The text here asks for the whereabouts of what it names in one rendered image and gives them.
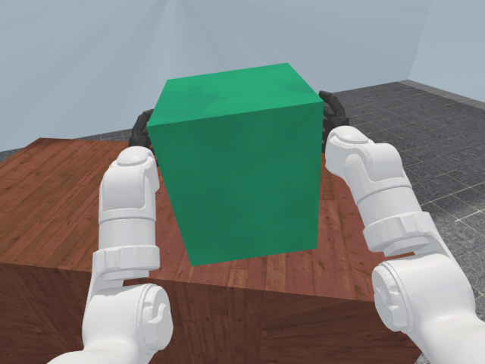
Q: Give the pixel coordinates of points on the right robot hand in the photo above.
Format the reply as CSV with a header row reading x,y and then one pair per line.
x,y
335,115

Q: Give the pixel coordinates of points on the left robot hand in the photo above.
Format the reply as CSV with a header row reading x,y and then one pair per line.
x,y
140,134

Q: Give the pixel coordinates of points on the robot left forearm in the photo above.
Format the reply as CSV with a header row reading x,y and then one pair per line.
x,y
127,217

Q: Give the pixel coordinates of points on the left robot upper arm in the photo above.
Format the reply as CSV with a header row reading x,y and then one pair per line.
x,y
124,325

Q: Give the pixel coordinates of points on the pedestal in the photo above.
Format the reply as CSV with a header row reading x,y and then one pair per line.
x,y
314,306

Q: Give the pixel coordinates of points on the robot right forearm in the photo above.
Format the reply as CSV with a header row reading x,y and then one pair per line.
x,y
393,219

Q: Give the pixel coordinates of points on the carton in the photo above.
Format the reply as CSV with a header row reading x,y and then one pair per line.
x,y
240,155

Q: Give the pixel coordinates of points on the right robot upper arm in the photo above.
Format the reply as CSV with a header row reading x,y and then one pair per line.
x,y
426,297

